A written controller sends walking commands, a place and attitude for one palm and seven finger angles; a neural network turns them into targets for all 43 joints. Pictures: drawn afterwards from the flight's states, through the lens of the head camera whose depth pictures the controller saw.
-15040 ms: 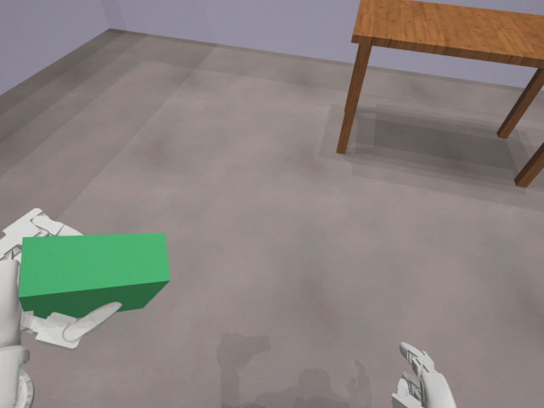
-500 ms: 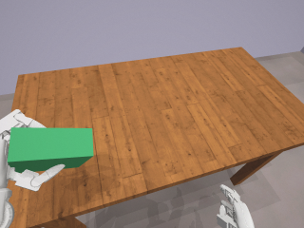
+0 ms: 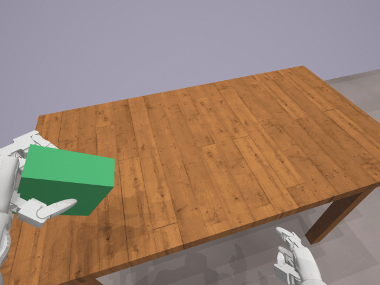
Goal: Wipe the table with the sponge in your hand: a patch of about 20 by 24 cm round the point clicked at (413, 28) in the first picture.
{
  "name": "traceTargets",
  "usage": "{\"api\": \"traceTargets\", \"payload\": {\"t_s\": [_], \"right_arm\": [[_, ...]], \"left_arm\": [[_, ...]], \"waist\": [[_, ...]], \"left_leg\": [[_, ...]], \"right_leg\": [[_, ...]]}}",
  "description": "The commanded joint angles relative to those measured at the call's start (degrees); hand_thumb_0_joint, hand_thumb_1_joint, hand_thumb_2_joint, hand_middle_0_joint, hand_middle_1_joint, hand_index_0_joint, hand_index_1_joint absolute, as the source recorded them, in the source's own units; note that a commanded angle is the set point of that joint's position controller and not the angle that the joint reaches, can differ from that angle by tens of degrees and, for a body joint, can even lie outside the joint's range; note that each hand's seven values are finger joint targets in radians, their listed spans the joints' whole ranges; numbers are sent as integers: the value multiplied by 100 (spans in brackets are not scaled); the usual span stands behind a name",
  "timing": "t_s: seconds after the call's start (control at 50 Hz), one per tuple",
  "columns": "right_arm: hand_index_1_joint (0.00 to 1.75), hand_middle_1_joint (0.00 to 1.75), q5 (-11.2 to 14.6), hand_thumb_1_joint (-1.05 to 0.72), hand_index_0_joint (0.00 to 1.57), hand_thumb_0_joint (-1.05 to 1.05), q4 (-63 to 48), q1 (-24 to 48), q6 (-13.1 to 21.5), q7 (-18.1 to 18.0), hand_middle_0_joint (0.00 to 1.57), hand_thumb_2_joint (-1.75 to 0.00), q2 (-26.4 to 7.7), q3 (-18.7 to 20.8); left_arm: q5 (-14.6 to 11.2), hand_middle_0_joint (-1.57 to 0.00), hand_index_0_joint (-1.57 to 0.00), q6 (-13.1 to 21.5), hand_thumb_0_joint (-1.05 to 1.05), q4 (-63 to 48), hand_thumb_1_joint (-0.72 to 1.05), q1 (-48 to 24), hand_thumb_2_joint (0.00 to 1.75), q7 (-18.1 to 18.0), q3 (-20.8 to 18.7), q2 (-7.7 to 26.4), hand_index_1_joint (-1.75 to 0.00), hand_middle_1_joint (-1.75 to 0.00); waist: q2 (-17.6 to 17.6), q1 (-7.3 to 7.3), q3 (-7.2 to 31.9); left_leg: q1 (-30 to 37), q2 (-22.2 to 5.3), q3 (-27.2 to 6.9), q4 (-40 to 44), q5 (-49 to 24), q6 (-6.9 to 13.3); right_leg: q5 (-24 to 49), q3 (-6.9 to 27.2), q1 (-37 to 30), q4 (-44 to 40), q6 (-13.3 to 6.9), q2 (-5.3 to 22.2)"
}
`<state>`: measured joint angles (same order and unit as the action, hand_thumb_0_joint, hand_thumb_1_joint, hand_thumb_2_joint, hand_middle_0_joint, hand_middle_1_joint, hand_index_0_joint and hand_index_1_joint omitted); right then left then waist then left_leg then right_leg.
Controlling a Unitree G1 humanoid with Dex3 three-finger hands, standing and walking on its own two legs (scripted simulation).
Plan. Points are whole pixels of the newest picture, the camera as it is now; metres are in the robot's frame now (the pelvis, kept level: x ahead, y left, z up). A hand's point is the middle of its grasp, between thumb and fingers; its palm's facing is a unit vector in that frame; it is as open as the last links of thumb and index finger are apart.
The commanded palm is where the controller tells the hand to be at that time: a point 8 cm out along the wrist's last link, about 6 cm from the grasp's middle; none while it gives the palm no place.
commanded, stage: turn the palm down, sponge in hand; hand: left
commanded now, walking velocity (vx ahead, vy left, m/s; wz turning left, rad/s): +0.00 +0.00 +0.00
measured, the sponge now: (77, 186) +0.24 +0.23 +0.14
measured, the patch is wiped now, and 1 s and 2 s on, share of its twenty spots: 0.00 0.00 0.00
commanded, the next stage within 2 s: move the sponge above the wiping area in 1.96 s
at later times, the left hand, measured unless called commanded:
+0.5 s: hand (78, 201) +0.22 +0.21 +0.13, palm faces +0.16 -0.54 -0.83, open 9.8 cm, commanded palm +0.17 +0.26 +0.18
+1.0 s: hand (71, 204) +0.21 +0.23 +0.13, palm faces +0.17 -0.30 -0.94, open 9.8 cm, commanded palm +0.19 +0.26 +0.18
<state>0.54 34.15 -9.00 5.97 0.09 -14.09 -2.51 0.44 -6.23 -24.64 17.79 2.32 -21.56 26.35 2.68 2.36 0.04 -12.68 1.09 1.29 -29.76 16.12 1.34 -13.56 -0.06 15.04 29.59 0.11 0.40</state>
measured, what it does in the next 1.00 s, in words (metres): stands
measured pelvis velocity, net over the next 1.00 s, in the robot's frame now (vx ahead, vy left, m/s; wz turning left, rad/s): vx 0.01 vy -0.03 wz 0.01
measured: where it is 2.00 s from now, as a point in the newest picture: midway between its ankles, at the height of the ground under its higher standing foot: outside the picture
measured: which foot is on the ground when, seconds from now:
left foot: down 0.00-1.00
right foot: down 0.00-1.00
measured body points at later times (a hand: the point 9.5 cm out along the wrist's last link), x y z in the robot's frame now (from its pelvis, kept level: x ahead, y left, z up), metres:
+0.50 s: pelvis +0.00 -0.06 -0.01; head +0.01 -0.09 +0.44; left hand +0.20 +0.24 +0.18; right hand +0.21 -0.27 -0.10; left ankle +0.00 +0.10 -0.73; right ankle +0.02 -0.12 -0.74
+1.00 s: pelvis +0.01 -0.03 -0.01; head +0.01 -0.06 +0.44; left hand +0.20 +0.24 +0.18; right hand +0.24 -0.26 -0.08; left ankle +0.00 +0.10 -0.74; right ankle +0.02 -0.12 -0.74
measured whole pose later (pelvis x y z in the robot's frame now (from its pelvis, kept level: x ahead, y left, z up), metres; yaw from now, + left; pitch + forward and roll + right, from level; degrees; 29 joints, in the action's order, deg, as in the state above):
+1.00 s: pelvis +0.01 -0.03 -0.01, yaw +1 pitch +1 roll +0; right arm 1.4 32.0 -7.8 1.0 -6.9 -15.1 -0.3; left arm 30.7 -4.8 -25.8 23.9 -4.4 -9.1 34.0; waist 4.1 5.1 1.8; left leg -16.5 -1.2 -0.5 -35.8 19.9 -1.2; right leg -17.9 -1.9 18.8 36.0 -2.6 -1.7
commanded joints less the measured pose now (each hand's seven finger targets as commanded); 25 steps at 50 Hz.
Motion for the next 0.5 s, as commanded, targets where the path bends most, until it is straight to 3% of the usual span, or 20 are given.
{"api": "traceTargets", "payload": {"t_s": [0.0, 0.02, 0.04, 0.06, 0.08, 0.1, 0.14, 0.16, 0.24, 0.26, 0.32, 0.34, 0.38, 0.42, 0.44, 0.46, 0.48], "right_arm": [[30, 30, -81, -90, 20, 0, -1142, 856, 132, -166, 20, -90, -771, 363], [30, 30, -127, -90, 20, 0, -1158, 845, 168, -216, 20, -90, -727, 387], [30, 30, -78, -90, 20, 0, -1107, 890, 200, -257, 20, -90, -727, 399], [30, 30, -171, -90, 20, 0, -1128, 847, 258, -275, 20, -90, -539, 382], [30, 30, -190, -90, 20, 0, -973, 658, 288, -300, 20, -90, -528, 443], [30, 30, -209, -90, 20, 0, -890, 593, 301, -293, 20, -90, -565, 458], [30, 30, -207, -90, 20, 0, -769, 516, 283, -307, 20, -90, -616, 446], [30, 30, -223, -90, 20, 0, -704, 473, 266, -314, 20, -90, -582, 449], [30, 30, -27, -90, 20, 0, -805, 629, 133, -518, 20, -90, -723, 389], [30, 30, -24, -90, 20, 0, -887, 631, 91, -582, 20, -90, -726, 387], [30, 30, 30, -90, 20, 0, -1094, 716, -22, -758, 20, -90, -781, 379], [30, 30, 113, -90, 20, 0, -1119, 958, 21, -758, 20, -90, -703, 314], [30, 30, 8, -90, 20, 0, -1189, 785, 9, -752, 20, -90, -661, 370], [30, 30, -50, -90, 20, 0, -1206, 723, 19, -727, 20, -90, -640, 429], [30, 30, -10, -90, 20, 0, -1220, 842, 80, -694, 20, -90, -584, 399], [30, 30, -59, -90, 20, 0, -1236, 736, 58, -647, 20, -90, -531, 407], [30, 30, -60, -90, 20, 0, -1191, 578, 44, -635, 20, -90, -567, 458]], "left_arm": [[274, -120, -120, 577, 0, -1453, 10, 171, 130, -165, -863, 1384, -160, -160], [163, -120, -120, 882, 0, -1623, 10, 81, 130, -261, -1087, 1488, -160, -160], [100, -120, -120, 1165, 0, -2037, 10, -287, 130, -442, -1700, 2121, -160, -160], [159, -120, -120, 1461, 0, -2174, 10, -519, 130, -567, -1384, 1772, -160, -160], [184, -120, -120, 1666, 0, -1856, 10, -151, 130, -730, -1432, 1705, -160, -160], [260, -120, -120, 1827, 0, -1918, 10, -247, 130, -851, -1345, 1651, -160, -160], [525, -120, -120, 1828, 0, -1722, 10, -684, 130, -1025, -1433, 1994, -160, -160], [624, -120, -120, 1752, 0, -1281, 10, -775, 130, -1015, -1095, 1698, -160, -160], [713, -120, -120, 949, 0, -339, 10, -897, 130, -536, -590, 1823, -160, -160], [732, -120, -120, 725, 0, -205, 10, -967, 130, -375, -251, 1652, -160, -160], [969, -120, -120, 360, 0, -240, 10, -1169, 130, -31, -130, 2014, -160, -160], [1070, -120, -120, 388, 0, -301, 10, -1311, 130, -42, -269, 2149, -160, -160], [1243, -120, -120, 633, 0, -593, 10, -1193, 130, -78, -324, 2104, -160, -160], [1276, -120, -120, 954, 0, -1020, 10, -846, 130, -218, -742, 2312, -160, -160], [1311, -120, -120, 1049, 0, -1236, 10, -613, 130, -377, -1163, 2655, -160, -160], [1290, -120, -120, 1119, 0, -1278, 10, -429, 130, -472, -1037, 2343, -160, -160], [1307, -120, -120, 1151, 0, -1190, 10, -168, 130, -578, -1224, 2434, -160, -160]], "waist": [[-805, 131, 494], [-756, 152, 656], [-501, 211, 863], [-64, 278, 1057], [63, 229, 948], [512, 188, 1037], [996, 49, 906], [999, -26, 835], [599, -101, 501], [382, -77, 496], [-319, -10, 465], [-334, 32, 317], [-554, 128, 641], [-516, 275, 1071], [-287, 425, 1136], [-221, 419, 1363], [-236, 406, 1365]], "left_leg": [[-131, -199, -143, 383, -1139, -78], [-103, -176, -145, 260, -1029, -46], [-45, -167, -121, 218, -736, -37], [-1, -94, -84, 179, -934, -75], [-3, -113, -64, 54, -949, -103], [-8, -73, -46, -83, -974, -110], [-113, -22, -24, -229, -573, -87], [-260, 2, -32, -271, -496, -80], [-552, 28, -1, -209, 117, -4], [-627, 18, -2, -186, 229, 12], [-667, -4, -45, -227, 216, 65], [-626, 8, -45, -257, 252, 47], [-564, -36, -117, -349, -12, 57], [-443, -57, -164, -426, -437, 57], [-392, -27, -145, -450, -555, 30], [-508, -43, -132, -519, -766, 18], [-468, -67, -135, -589, -900, 11]], "right_leg": [[475, -544, -30, -139, -90, -195], [349, -493, 63, -96, -64, -192], [59, -362, 102, -98, -66, -241], [88, -356, -17, -94, -118, -202], [86, -354, 110, -51, -109, -208], [130, -305, 231, -12, -107, -157], [-188, -149, 535, -51, -120, -97], [-228, -158, 514, -109, -122, -15], [-796, 47, 511, -338, -44, 112], [-988, 107, 425, -450, -14, 189], [-1441, 314, 299, -582, 77, 260], [-1688, 460, 381, -658, 38, 223], [-1468, 448, 258, -547, 36, 239], [-800, 393, 49, -325, 28, 210], [-680, 483, -28, -274, -39, 161], [-231, 426, -238, -122, -38, 219], [151, 475, -216, -58, -26, 206]]}}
